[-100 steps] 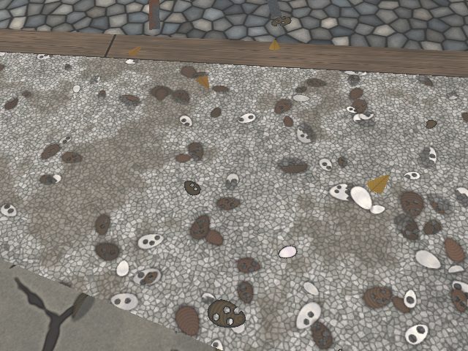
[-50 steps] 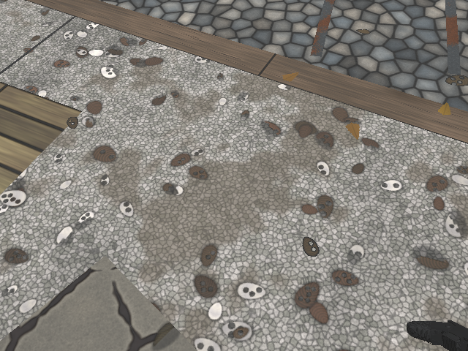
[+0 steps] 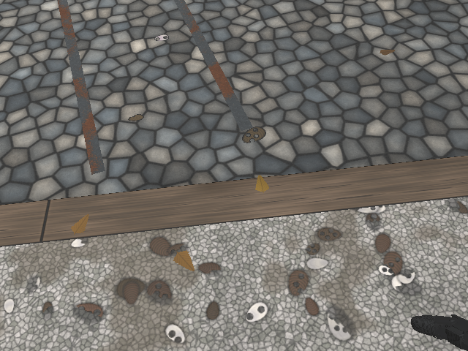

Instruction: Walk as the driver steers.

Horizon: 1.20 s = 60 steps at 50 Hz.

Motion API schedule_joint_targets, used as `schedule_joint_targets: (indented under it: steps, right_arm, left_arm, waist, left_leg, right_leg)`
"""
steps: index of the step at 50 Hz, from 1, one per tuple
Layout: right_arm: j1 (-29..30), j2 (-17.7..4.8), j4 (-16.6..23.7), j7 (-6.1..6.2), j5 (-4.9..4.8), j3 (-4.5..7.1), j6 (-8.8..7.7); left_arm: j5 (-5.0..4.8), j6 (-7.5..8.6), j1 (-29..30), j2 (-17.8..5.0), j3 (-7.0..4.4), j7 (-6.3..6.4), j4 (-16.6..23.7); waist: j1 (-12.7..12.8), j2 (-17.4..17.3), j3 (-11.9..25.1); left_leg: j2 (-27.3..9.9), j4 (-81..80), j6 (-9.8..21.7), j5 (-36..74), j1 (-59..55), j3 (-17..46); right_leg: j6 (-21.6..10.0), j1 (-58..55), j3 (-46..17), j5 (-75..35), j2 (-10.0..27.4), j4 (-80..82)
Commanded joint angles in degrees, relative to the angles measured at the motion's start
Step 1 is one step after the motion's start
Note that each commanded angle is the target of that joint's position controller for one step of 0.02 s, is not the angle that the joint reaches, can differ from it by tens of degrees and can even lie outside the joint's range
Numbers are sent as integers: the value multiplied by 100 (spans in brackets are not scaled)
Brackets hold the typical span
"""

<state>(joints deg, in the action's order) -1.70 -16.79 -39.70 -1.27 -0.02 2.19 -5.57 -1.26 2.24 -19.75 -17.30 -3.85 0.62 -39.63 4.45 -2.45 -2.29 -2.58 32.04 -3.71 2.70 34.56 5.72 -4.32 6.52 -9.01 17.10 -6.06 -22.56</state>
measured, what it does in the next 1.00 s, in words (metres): walks ahead: left foot, then right foot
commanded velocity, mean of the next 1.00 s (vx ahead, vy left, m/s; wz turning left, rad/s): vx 0.50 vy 0.00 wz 0.06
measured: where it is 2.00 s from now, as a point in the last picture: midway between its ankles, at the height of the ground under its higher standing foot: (222, 172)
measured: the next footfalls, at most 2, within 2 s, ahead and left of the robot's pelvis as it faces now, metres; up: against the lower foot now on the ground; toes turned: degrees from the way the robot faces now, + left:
left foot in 0.08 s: +0.23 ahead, +0.14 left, +0.00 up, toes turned -5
right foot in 0.58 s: +0.48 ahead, -0.13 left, +0.00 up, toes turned -6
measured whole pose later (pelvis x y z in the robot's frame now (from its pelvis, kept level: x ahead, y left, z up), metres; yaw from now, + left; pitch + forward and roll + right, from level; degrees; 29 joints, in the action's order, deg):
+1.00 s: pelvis +0.56 -0.02 +0.00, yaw +7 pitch +2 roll -1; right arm -4.6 -13.5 -45.1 -5.8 3.6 -0.2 -3.6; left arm 5.5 6.5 -25.7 -12.1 -0.2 -1.5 -50.4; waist 4.1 -1.9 1.0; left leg -3.8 39.5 3.5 5.6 40.1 -0.2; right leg -0.4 -4.3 13.3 17.3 -0.2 -11.0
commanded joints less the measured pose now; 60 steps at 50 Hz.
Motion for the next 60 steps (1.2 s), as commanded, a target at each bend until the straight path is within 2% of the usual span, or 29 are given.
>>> schedule_joint_targets:
  steps: [1, 4, 5, 6, 7, 8, 10, 13, 18, 26, 27, 29, 30, 31, 32, 33, 34, 36, 37, 42, 44, 48, 52, 55, 56, 57, 58, 59, 60]
  right_arm:
    - [364, -633, 430, -70, -37, 186, -164]
    - [-550, -850, 207, -37, 20, 342, -236]
    - [-1345, -1107, 139, -2, 106, 412, -257]
    - [-2007, -1656, -106, -12, 140, 569, -190]
    - [-2177, -1207, -207, -77, -59, 487, -163]
    - [-1884, -837, -151, -59, -84, 376, -141]
    - [-1378, -583, -112, -33, 26, 260, -67]
    - [-1300, -449, -180, 8, 35, 193, -83]
    - [-1509, -823, -389, 60, -69, 274, -45]
    - [-2136, -992, -780, 85, -169, 284, 152]
    - [-2172, -555, -869, -173, 757, 27, -59]
    - [-1893, -743, -853, -335, 542, 88, -156]
    - [-2164, -366, -826, -386, 546, -31, -186]
    - [-3148, 317, -710, -474, 650, -283, -274]
    - [-1966, -211, -677, -525, 438, -131, -267]
    - [-1475, -280, -580, -393, 318, -74, -280]
    - [-1551, -364, -659, -238, 325, -57, -270]
    - [-1622, -100, -632, -192, 520, -194, -187]
    - [-1606, 5, -623, -221, 523, -204, -117]
    - [-955, 190, -499, -454, 383, -252, 12]
    - [-644, 212, -421, -505, 364, -262, 65]
    - [-209, 38, -232, -451, 346, -176, 160]
    - [234, -106, -64, -381, 348, -65, 143]
    - [-155, -460, -47, -284, 179, 115, 41]
    - [-807, -735, -208, -191, 134, 250, -21]
    - [-2098, -899, -512, -19, 139, 344, 2]
    - [-3314, -1043, -894, 82, 267, 368, 76]
    - [-3958, -959, -1232, 43, 361, 397, -27]
    - [-3393, -1108, -1208, 38, 262, 482, -153]
  left_arm:
    - [-2, 30, -161, -835, -244, 51, 181]
    - [43, -5, -83, -640, -181, 24, 155]
    - [113, 2, -100, -376, -66, 11, 244]
    - [-25, 66, -989, 8, 55, 2, 282]
    - [-104, 102, -903, -429, 12, 27, 220]
    - [-116, 106, -161, -821, -93, 32, 292]
    - [60, 139, 589, -728, -75, 26, 505]
    - [57, 154, 435, -423, -33, -52, 462]
    - [106, 200, 1145, -116, 119, -101, 648]
    - [10, 293, 2165, -232, 78, -274, 947]
    - [772, 245, 1557, -220, 213, -351, 692]
    - [507, 278, 1085, -785, -50, -350, 598]
    - [480, 327, 131, -1020, -121, -290, 380]
    - [415, 295, -1017, -1037, -42, -227, 182]
    - [566, 318, -1645, -538, 42, -136, -112]
    - [487, 383, -1000, -603, 32, -121, -194]
    - [430, 385, -464, -302, 114, -83, -139]
    - [465, 389, 55, 223, 320, -19, -100]
    - [498, 405, 329, 287, 333, 9, -28]
    - [726, 531, 184, -87, 201, -25, -211]
    - [719, 520, -71, -128, 205, -97, -390]
    - [681, 514, -462, -284, 187, -220, -763]
    - [610, 425, -820, -434, 128, -188, -1092]
    - [639, 396, -714, -822, 4, -143, -1151]
    - [765, 421, -797, -802, 27, -180, -1153]
    - [906, 486, -1323, -227, 245, -215, -1029]
    - [942, 519, -1104, 27, 428, -470, -940]
    - [530, 491, 379, -122, 325, -578, -641]
    - [434, 538, 1124, -166, 301, -504, -412]
  waist:
    - [-64, 876, 193]
    - [-558, 992, 525]
    - [-908, 558, 1300]
    - [-653, -1246, 2064]
    - [-830, -1213, 1884]
    - [-979, -567, 1037]
    - [-811, -85, 275]
    - [-529, -381, 266]
    - [-696, -200, 122]
    - [-918, -220, -94]
    - [-614, -352, 107]
    - [-96, 55, 532]
    - [176, 702, 1576]
    - [154, 1902, 3122]
    - [733, 1147, 1748]
    - [408, 1149, 459]
    - [99, 957, 324]
    - [-378, 719, 442]
    - [-538, 685, 497]
    - [-477, 455, 194]
    - [-380, 443, 106]
    - [-294, 553, -116]
    - [-204, 632, -245]
    - [-637, 748, 41]
    - [-825, 693, 522]
    - [-954, -13, 1960]
    - [-1491, -536, 2736]
    - [-2061, 103, 1688]
    - [-1888, -46, 495]
  left_leg:
    - [145, -317, 167, -74, -677, -132]
    - [195, -657, 594, -513, -1951, -370]
    - [-586, -497, 973, -599, -3297, 409]
    - [-1814, -883, 2018, -1666, -5325, 2978]
    - [-2037, -1547, 2112, -3303, -5405, 4148]
    - [-1806, -1648, 1832, -3488, -4730, 3399]
    - [-1334, -1784, 1656, -2300, -3486, 2140]
    - [-959, -2064, 1617, -1142, -2910, 1315]
    - [-877, -2355, 1663, -195, -2748, 478]
    - [-1116, -1949, 1362, 262, -3341, 268]
    - [-1204, -1875, 1483, 178, -3521, 328]
    - [-632, -778, 1239, 1114, -2633, -55]
    - [-25, 749, 864, 402, -1476, -322]
    - [876, 2383, 586, -3100, 262, -401]
    - [649, 3513, 748, -3201, 1413, 142]
    - [318, 3951, 883, -2577, 1743, 147]
    - [6, 3975, 935, -2215, 1426, 18]
    - [-337, 3766, 933, -1705, 575, 102]
    - [-379, 3566, 884, -1717, 370, 71]
    - [-432, 2201, 606, -345, 682, -262]
    - [-353, 1490, 600, 210, 467, -443]
    - [-198, 806, 726, 540, 457, -514]
    - [108, 215, 900, -346, 453, -764]
    - [780, -143, 1220, -623, -929, -1235]
    - [972, 193, 1464, -239, -2338, -1167]
    - [244, 916, 2367, 402, -5492, 216]
    - [-1004, -268, 3152, 178, -7065, 2683]
    - [-1126, -1054, 2664, -606, -6743, 3082]
    - [-1071, -1260, 2326, -1024, -5530, 2666]
  right_leg:
    - [-720, 100, -1170, -1105, 1485, 243]
    - [-449, 4, -1075, -2152, 1235, -729]
    - [-237, 540, -728, -1676, 925, -2157]
    - [258, 2598, -23, 664, 21, -4227]
    - [319, 3572, -213, 1583, 170, -5002]
    - [292, 3864, -241, 1110, 432, -5237]
    - [289, 3711, 104, 442, 814, -4772]
    - [332, 3136, 329, 96, 1097, -4021]
    - [495, 3072, 641, -946, 1166, -2348]
    - [269, 2464, 805, -1496, 842, -761]
    - [109, 2208, 636, -1692, 906, -923]
    - [-241, 176, 1040, -1813, 652, -735]
    - [-937, -2014, 471, -2354, 1271, -1227]
    - [-2227, -4469, -2256, -1333, 2845, -346]
    - [-1475, -3522, -2975, 839, 2714, 554]
    - [-1032, -2087, -2268, 1476, 2628, 812]
    - [-994, -1225, -1730, 927, 2593, 931]
    - [-990, -240, -861, -606, 2491, 1165]
    - [-971, -20, -518, -912, 2414, 1347]
    - [-963, 127, 1050, -2188, 2130, 1729]
    - [-898, 189, 1497, -2519, 2037, 1695]
    - [-780, -394, 1795, -2792, 2220, 1506]
    - [-635, -1506, 1981, -3544, 2382, 1139]
    - [-384, -1470, 2446, -5959, 2250, -50]
    - [-163, -728, 2553, -6117, 2038, -1049]
    - [459, 1463, 2425, -4704, 1692, -2890]
    - [776, 2916, 1898, 980, 709, -4259]
    - [589, 4131, 828, 1398, 458, -5210]
    - [473, 4752, 405, 1185, 818, -5485]
Keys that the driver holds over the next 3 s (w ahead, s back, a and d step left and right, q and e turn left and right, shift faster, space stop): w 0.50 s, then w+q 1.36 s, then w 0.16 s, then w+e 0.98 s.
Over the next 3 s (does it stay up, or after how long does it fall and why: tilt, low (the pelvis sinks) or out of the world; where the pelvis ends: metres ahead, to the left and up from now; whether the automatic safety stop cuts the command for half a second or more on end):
stays up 1.59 0.56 -0.11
